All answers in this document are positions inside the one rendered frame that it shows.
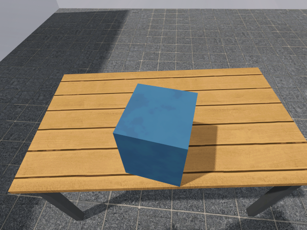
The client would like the table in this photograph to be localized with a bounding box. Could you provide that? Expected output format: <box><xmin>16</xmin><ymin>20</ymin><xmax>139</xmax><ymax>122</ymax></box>
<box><xmin>8</xmin><ymin>68</ymin><xmax>307</xmax><ymax>221</ymax></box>

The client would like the carton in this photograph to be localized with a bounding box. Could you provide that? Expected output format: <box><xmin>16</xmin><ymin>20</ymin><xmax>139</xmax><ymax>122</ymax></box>
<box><xmin>113</xmin><ymin>83</ymin><xmax>198</xmax><ymax>187</ymax></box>

